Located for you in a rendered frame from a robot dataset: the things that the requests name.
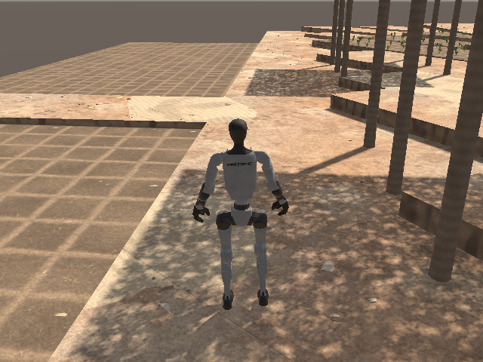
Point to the left robot forearm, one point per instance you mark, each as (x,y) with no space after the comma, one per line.
(202,198)

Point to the robot left hand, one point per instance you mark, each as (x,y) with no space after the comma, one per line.
(196,213)

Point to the robot right hand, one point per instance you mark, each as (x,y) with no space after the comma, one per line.
(277,205)

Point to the right robot shin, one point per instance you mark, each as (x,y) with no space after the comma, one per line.
(262,270)

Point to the robot left upper arm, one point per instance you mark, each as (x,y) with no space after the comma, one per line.
(216,160)

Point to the robot torso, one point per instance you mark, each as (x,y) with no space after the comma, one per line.
(240,177)

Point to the robot right upper arm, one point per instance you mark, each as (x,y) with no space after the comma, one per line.
(263,158)

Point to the right robot forearm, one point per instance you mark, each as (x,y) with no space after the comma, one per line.
(279,194)

